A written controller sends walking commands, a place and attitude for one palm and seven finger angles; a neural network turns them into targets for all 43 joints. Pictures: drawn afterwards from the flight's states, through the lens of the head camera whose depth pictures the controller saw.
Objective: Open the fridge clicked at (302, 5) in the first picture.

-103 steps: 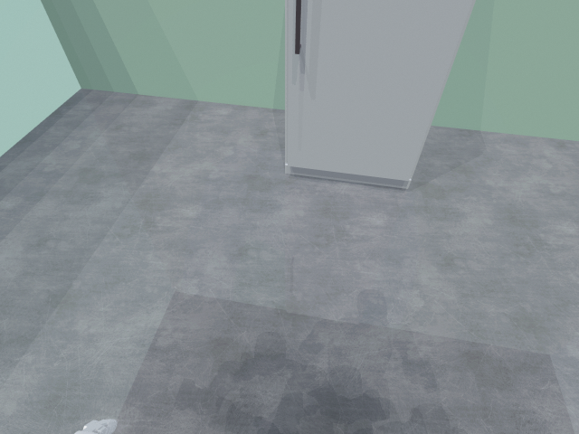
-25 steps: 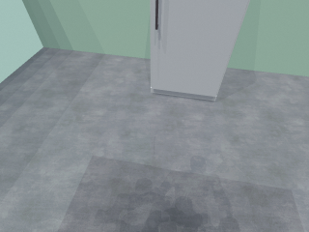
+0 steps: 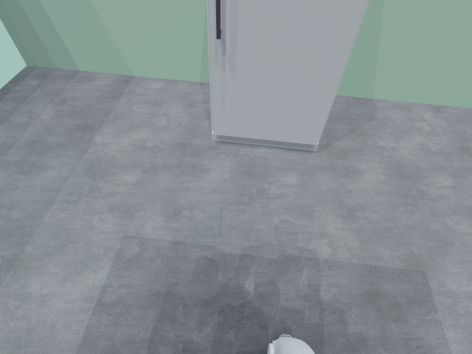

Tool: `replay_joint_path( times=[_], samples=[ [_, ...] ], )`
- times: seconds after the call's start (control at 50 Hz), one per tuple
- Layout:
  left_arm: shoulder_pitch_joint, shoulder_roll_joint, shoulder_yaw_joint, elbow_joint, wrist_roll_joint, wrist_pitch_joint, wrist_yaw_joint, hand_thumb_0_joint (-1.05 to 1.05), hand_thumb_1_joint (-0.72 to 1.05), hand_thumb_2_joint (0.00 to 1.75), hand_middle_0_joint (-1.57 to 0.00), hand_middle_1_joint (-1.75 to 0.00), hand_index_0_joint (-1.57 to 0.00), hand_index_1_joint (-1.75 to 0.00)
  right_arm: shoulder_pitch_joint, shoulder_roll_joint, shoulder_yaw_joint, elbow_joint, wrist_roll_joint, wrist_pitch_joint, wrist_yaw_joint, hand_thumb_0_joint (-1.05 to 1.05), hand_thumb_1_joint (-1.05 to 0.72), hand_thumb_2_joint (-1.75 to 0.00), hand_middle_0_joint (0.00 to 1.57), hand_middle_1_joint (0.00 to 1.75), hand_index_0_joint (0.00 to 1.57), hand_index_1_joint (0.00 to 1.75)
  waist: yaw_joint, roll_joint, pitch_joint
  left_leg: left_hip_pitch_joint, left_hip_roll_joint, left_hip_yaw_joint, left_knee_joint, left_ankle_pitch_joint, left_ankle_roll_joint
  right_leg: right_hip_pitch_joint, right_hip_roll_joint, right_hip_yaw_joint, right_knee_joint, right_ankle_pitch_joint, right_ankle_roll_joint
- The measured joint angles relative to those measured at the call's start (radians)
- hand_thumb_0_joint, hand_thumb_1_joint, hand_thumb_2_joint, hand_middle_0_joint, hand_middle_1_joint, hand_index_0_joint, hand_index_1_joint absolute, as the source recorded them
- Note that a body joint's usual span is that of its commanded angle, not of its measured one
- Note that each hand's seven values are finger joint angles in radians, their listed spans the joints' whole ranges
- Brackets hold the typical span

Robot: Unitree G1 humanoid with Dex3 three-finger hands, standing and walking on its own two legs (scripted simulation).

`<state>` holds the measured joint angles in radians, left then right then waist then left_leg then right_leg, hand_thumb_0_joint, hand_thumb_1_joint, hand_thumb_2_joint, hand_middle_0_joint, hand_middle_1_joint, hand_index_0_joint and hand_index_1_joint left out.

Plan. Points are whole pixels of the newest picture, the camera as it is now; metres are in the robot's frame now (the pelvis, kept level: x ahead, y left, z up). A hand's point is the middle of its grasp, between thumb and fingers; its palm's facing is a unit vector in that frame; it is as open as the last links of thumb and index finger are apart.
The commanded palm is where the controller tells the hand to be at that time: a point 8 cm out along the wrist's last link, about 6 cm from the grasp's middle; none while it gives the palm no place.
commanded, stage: walk to a spot facing it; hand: left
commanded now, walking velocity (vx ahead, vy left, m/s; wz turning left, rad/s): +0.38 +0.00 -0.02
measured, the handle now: out of the picture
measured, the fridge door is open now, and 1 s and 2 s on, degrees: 0 0 0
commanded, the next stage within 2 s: turn to face it in 0.92 s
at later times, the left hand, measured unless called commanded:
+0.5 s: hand (161, 331) +0.19 +0.15 -0.18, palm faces +0.13 -0.98 -0.17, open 7.3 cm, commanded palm none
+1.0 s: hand (183, 201) +0.51 +0.15 -0.18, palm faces +0.08 -0.97 -0.24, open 7.3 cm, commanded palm none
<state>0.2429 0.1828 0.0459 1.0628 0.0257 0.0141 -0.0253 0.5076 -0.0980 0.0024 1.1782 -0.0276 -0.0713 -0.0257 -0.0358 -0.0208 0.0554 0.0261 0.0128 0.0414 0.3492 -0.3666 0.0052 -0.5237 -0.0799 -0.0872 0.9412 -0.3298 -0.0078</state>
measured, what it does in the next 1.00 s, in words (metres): walks ahead: right foot, then left foot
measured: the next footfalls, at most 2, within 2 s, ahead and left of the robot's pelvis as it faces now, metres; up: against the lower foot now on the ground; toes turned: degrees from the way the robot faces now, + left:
right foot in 0.14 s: +0.21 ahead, -0.14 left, +0.00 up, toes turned -8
left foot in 0.54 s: +0.32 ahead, +0.10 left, +0.00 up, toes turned +14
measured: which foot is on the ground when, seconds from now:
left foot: down 0.00-0.14, up 0.16-0.52, down 0.54-0.96, up 0.98-1.00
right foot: up 0.00-0.12, down 0.14-0.54, up 0.56-0.94, down 0.96-1.00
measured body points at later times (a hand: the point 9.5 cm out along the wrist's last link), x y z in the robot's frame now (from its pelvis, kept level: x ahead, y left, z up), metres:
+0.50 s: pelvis +0.20 -0.03 +0.00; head +0.20 -0.01 +0.45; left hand +0.19 +0.21 -0.17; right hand +0.31 -0.26 -0.13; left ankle +0.27 +0.10 -0.72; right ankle +0.17 -0.14 -0.74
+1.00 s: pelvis +0.44 -0.05 -0.02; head +0.46 -0.07 +0.43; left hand +0.51 +0.20 -0.16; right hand +0.36 -0.27 -0.18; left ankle +0.29 +0.08 -0.70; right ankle +0.55 -0.15 -0.74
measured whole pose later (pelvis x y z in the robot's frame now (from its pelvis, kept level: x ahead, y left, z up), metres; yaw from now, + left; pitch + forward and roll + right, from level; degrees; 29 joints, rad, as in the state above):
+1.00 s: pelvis +0.44 -0.05 -0.02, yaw +4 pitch -2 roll +1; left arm 0.16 0.19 0.07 1.02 0.03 -0.07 -0.02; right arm 0.43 -0.15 -0.04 1.17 -0.02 -0.03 0.00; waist -0.02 0.02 0.08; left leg -0.14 0.10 0.10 0.87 -0.52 -0.01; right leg -0.44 -0.09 -0.16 0.67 -0.19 -0.05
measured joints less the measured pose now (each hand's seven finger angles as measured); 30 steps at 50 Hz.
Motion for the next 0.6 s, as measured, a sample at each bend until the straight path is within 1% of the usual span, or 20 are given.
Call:
replay_joint_path(
  times=[0.04, 0.08, 0.1, 0.12, 0.14, 0.16, 0.18, 0.2, 0.22, 0.24, 0.26, 0.3, 0.36, 0.42, 0.5, 0.52, 0.54, 0.56, 0.6],
  samples=[
    [-0.045, 0.004, 0.006, -0.026, -0.003, -0.007, -0.004, 0.01, 0.93, 0.89, -0.20, -0.30, -0.20, -0.30, 0.021, 0.005, -0.003, 0.020, -0.002, 0.004, 0.000, 0.01, -0.91, -0.90, 0.20, 0.30, 0.20, 0.30, -0.006, 0.012, 0.019, 0.034, 0.007, 0.001, -0.028, -0.007, -0.011, -0.010, -0.008, -0.014, -0.120, 0.043, -0.005],
    [-0.084, 0.007, 0.011, -0.050, -0.005, -0.017, -0.005, 0.01, 0.93, 0.89, -0.20, -0.30, -0.20, -0.30, 0.034, 0.003, -0.010, 0.038, -0.002, 0.009, 0.002, 0.01, -0.91, -0.90, 0.20, 0.30, 0.20, 0.30, -0.012, 0.025, 0.035, 0.063, 0.020, 0.004, -0.028, -0.034, -0.026, 0.005, -0.001, -0.025, -0.218, 0.073, -0.018],
    [-0.099, 0.008, 0.013, -0.061, -0.004, -0.026, -0.005, 0.01, 0.93, 0.89, -0.20, -0.30, -0.20, -0.30, 0.040, 0.000, -0.013, 0.046, 0.000, 0.012, 0.003, 0.01, -0.91, -0.90, 0.20, 0.30, 0.20, 0.30, -0.013, 0.033, 0.040, 0.069, 0.030, 0.004, -0.003, -0.061, -0.034, 0.025, 0.008, -0.032, -0.264, 0.092, -0.027],
    [-0.109, 0.012, 0.013, -0.073, -0.002, -0.041, -0.005, 0.01, 0.93, 0.89, -0.20, -0.30, -0.20, -0.30, 0.047, -0.001, -0.016, 0.052, 0.002, 0.015, 0.005, 0.01, -0.91, -0.90, 0.20, 0.30, 0.20, 0.30, -0.011, 0.036, 0.044, 0.060, 0.038, 0.003, 0.058, -0.098, -0.035, 0.060, 0.017, -0.039, -0.312, 0.109, -0.035],
    [-0.117, 0.018, 0.015, -0.083, 0.002, -0.060, -0.003, 0.01, 0.93, 0.89, -0.20, -0.30, -0.20, -0.30, 0.053, 0.001, -0.018, 0.056, 0.006, 0.020, 0.009, 0.01, -0.91, -0.90, 0.20, 0.30, 0.20, 0.30, -0.009, 0.028, 0.043, 0.015, 0.042, 0.005, 0.184, -0.137, -0.027, 0.081, 0.012, -0.043, -0.336, 0.154, -0.049],
    [-0.126, 0.017, 0.018, -0.087, 0.002, -0.077, 0.004, 0.01, 0.93, 0.89, -0.20, -0.30, -0.20, -0.30, 0.041, -0.003, -0.021, 0.055, 0.011, 0.029, 0.013, 0.01, -0.91, -0.90, 0.20, 0.30, 0.20, 0.30, -0.008, 0.030, 0.050, -0.058, 0.048, -0.007, 0.375, -0.155, -0.010, 0.076, 0.012, -0.052, -0.295, 0.162, -0.053],
    [-0.131, 0.013, 0.018, -0.088, -0.002, -0.085, 0.010, 0.00, 0.93, 0.89, -0.20, -0.30, -0.20, -0.30, 0.021, -0.011, -0.025, 0.052, 0.014, 0.038, 0.016, 0.01, -0.91, -0.90, 0.20, 0.30, 0.20, 0.30, -0.009, 0.036, 0.055, -0.138, 0.050, -0.022, 0.565, -0.149, 0.007, 0.085, 0.014, -0.064, -0.265, 0.136, -0.053],
    [-0.129, 0.009, 0.016, -0.086, -0.004, -0.086, 0.015, 0.00, 0.92, 0.89, -0.20, -0.30, -0.20, -0.30, -0.004, -0.021, -0.031, 0.044, 0.014, 0.046, 0.019, 0.01, -0.91, -0.90, 0.20, 0.30, 0.20, 0.30, -0.008, 0.040, 0.053, -0.214, 0.054, -0.027, 0.717, -0.122, 0.019, 0.103, 0.018, -0.073, -0.260, 0.110, -0.052],
    [-0.121, 0.004, 0.014, -0.081, -0.005, -0.085, 0.021, 0.00, 0.92, 0.89, -0.20, -0.30, -0.20, -0.30, -0.033, -0.031, -0.037, 0.033, 0.011, 0.051, 0.021, 0.01, -0.91, -0.90, 0.20, 0.30, 0.20, 0.30, -0.006, 0.041, 0.047, -0.285, 0.060, -0.021, 0.820, -0.088, 0.027, 0.124, 0.023, -0.079, -0.272, 0.092, -0.050],
    [-0.110, -0.002, 0.011, -0.073, -0.003, -0.083, 0.026, 0.00, 0.92, 0.89, -0.20, -0.30, -0.20, -0.30, -0.064, -0.043, -0.043, 0.016, 0.006, 0.056, 0.022, 0.01, -0.91, -0.90, 0.20, 0.30, 0.20, 0.30, -0.006, 0.041, 0.038, -0.349, 0.068, -0.012, 0.878, -0.053, 0.028, 0.148, 0.028, -0.082, -0.294, 0.086, -0.047],
    [-0.096, -0.009, 0.008, -0.061, -0.001, -0.079, 0.031, 0.00, 0.92, 0.89, -0.20, -0.30, -0.20, -0.30, -0.095, -0.053, -0.049, -0.005, 0.002, 0.057, 0.022, 0.01, -0.91, -0.90, 0.20, 0.30, 0.20, 0.30, -0.008, 0.041, 0.027, -0.405, 0.077, -0.003, 0.898, -0.026, 0.026, 0.172, 0.032, -0.086, -0.323, 0.090, -0.042],
    [-0.064, -0.019, 0.014, -0.038, 0.001, -0.073, 0.043, 0.00, 0.93, 0.89, -0.20, -0.30, -0.20, -0.30, -0.152, -0.069, -0.058, -0.052, -0.003, 0.057, 0.023, 0.01, -0.91, -0.90, 0.20, 0.30, 0.20, 0.30, -0.010, 0.039, 0.000, -0.490, 0.098, 0.014, 0.863, 0.014, 0.013, 0.217, 0.041, -0.092, -0.380, 0.096, -0.040],
    [-0.018, -0.007, 0.016, -0.011, 0.005, -0.065, 0.043, -0.01, 0.95, 0.89, -0.20, -0.30, -0.20, -0.30, -0.223, -0.078, -0.066, -0.116, -0.005, 0.056, 0.029, 0.01, -0.92, -0.90, 0.19, 0.30, 0.20, 0.30, -0.005, 0.031, -0.037, -0.552, 0.121, 0.039, 0.716, 0.071, -0.006, 0.279, 0.050, -0.102, -0.452, 0.096, -0.038],
    [0.022, 0.001, 0.013, 0.007, 0.008, -0.063, 0.033, -0.01, 0.95, 0.89, -0.20, -0.30, -0.20, -0.30, -0.275, -0.078, -0.068, -0.160, -0.003, 0.049, 0.042, 0.01, -0.92, -0.90, 0.19, 0.30, 0.19, 0.29, 0.015, 0.019, -0.057, -0.541, 0.128, 0.058, 0.535, 0.104, -0.012, 0.333, 0.054, -0.108, -0.490, 0.078, -0.029],
    [0.073, 0.006, 0.011, 0.020, 0.008, -0.062, 0.024, 0.00, 0.93, 0.89, -0.20, -0.30, -0.20, -0.30, -0.315, -0.077, -0.063, -0.187, -0.002, 0.036, 0.053, 0.01, -0.92, -0.90, 0.19, 0.30, 0.19, 0.30, 0.050, 0.007, -0.061, -0.455, 0.111, 0.081, 0.340, 0.115, -0.007, 0.397, 0.047, -0.121, -0.483, 0.015, -0.004],
    [0.089, 0.005, 0.010, 0.022, 0.006, -0.061, 0.022, 0.00, 0.93, 0.89, -0.20, -0.30, -0.20, -0.30, -0.319, -0.079, -0.060, -0.191, -0.002, 0.031, 0.054, 0.01, -0.92, -0.90, 0.19, 0.30, 0.19, 0.30, 0.057, 0.006, -0.061, -0.420, 0.103, 0.093, 0.290, 0.118, -0.004, 0.407, 0.043, -0.123, -0.465, -0.009, 0.005],
    [0.108, 0.004, 0.010, 0.023, 0.004, -0.059, 0.021, 0.00, 0.93, 0.89, -0.20, -0.30, -0.20, -0.30, -0.323, -0.081, -0.056, -0.195, -0.003, 0.023, 0.054, 0.01, -0.91, -0.90, 0.19, 0.30, 0.19, 0.30, 0.061, 0.005, -0.060, -0.386, 0.094, 0.099, 0.244, 0.131, 0.008, 0.407, 0.036, -0.121, -0.427, -0.043, 0.014],
    [0.118, 0.005, 0.011, 0.028, 0.001, -0.054, 0.019, 0.00, 0.92, 0.89, -0.20, -0.30, -0.20, -0.30, -0.330, -0.076, -0.055, -0.196, -0.007, 0.014, 0.051, 0.01, -0.91, -0.90, 0.19, 0.30, 0.20, 0.30, 0.062, -0.007, -0.054, -0.381, 0.083, 0.107, 0.259, 0.140, 0.021, 0.384, 0.017, -0.109, -0.347, -0.074, 0.010],
    [0.123, 0.005, 0.011, 0.040, 0.001, -0.036, 0.016, 0.00, 0.92, 0.89, -0.20, -0.30, -0.20, -0.30, -0.329, -0.065, -0.047, -0.198, -0.010, -0.001, 0.043, 0.00, -0.91, -0.90, 0.19, 0.30, 0.20, 0.30, 0.059, -0.020, -0.039, -0.361, 0.068, 0.121, 0.289, 0.092, 0.033, 0.285, 0.010, -0.044, -0.088, -0.135, -0.002]
  ],
)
